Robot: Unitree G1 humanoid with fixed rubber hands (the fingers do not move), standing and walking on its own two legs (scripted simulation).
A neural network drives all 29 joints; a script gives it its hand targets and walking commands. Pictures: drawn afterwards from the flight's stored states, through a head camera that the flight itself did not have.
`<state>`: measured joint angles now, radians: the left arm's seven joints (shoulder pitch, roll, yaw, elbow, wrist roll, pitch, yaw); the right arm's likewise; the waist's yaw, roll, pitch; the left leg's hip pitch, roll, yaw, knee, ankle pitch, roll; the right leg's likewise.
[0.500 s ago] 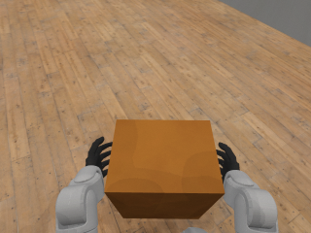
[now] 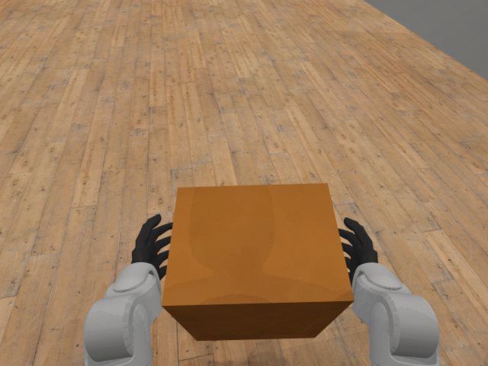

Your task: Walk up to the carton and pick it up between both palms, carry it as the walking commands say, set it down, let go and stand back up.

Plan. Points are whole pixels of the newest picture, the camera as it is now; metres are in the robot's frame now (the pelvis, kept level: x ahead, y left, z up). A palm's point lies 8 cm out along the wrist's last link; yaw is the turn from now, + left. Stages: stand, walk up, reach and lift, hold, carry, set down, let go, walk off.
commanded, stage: carry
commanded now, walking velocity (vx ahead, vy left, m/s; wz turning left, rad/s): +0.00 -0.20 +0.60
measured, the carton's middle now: (254, 271) +0.26 +0.00 +0.03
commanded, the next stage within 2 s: none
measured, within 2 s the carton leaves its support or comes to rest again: neither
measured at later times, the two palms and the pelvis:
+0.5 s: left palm (198, 316) +0.17 +0.08 +0.10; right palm (410, 276) +0.23 -0.22 +0.09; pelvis -0.03 -0.12 +0.02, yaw +17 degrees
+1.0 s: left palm out of the picture +0.10 +0.03 +0.09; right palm (399, 255) +0.27 -0.23 +0.08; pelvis -0.02 -0.24 +0.01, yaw +36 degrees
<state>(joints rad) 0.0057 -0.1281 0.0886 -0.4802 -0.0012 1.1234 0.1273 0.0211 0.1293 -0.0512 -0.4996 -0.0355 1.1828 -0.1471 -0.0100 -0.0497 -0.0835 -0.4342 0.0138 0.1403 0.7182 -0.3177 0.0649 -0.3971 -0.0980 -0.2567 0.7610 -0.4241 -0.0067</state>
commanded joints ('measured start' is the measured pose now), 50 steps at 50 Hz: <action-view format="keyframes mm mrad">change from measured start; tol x32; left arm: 1 -544 -819 -763 -164 -291 26 -115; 50 -402 -846 -734 -184 -309 -10 -147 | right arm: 1 -442 780 600 -91 285 -42 153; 50 -476 803 700 -290 287 -62 133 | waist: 1 -21 460 -182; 18 13 254 -332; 21 17 -324 -185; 33 -3 -60 -340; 36 -26 486 -292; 46 0 258 -344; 50 10 -333 -320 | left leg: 1 334 445 -725 -406 386 146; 18 136 157 -396 -276 85 -46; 24 -253 31 -123 481 -197 -100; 30 -124 13 -19 149 -241 -79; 37 455 430 -637 -310 710 163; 47 194 173 -355 -190 367 8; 50 -174 -71 -86 200 -290 -99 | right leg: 1 -303 11 201 256 -214 62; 10 -206 18 264 230 -26 106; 20 312 -167 475 -587 -25 -22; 31 330 -210 238 -244 684 -160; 36 -371 9 182 250 -231 86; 38 -342 -9 263 375 -107 85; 47 140 93 106 -298 101 107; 50 336 -321 501 -464 448 -97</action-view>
